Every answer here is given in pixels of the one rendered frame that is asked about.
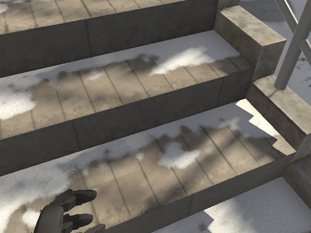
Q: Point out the robot left hand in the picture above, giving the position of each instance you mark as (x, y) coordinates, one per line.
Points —
(53, 220)

